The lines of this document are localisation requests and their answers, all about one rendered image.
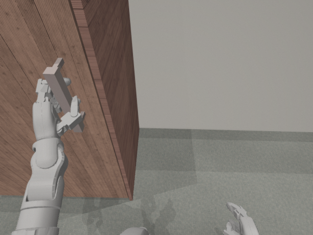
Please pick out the robot left forearm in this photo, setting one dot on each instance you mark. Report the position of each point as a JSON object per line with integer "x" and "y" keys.
{"x": 44, "y": 191}

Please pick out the left robot hand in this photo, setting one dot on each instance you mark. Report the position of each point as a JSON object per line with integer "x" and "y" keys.
{"x": 45, "y": 113}

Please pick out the wardrobe door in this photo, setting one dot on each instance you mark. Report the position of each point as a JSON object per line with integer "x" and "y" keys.
{"x": 33, "y": 34}

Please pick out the right robot hand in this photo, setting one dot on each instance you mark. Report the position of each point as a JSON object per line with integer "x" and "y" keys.
{"x": 246, "y": 224}

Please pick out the handle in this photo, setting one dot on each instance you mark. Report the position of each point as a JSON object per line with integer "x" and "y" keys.
{"x": 59, "y": 88}

